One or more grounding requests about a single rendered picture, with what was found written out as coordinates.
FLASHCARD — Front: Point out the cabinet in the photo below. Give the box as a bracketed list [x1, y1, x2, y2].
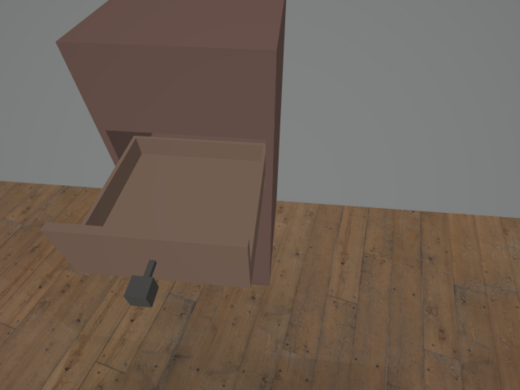
[56, 0, 286, 286]

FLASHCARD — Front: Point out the drawer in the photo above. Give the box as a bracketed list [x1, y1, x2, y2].
[40, 136, 266, 288]

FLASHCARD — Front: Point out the handle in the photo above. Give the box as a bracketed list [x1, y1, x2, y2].
[123, 260, 158, 308]

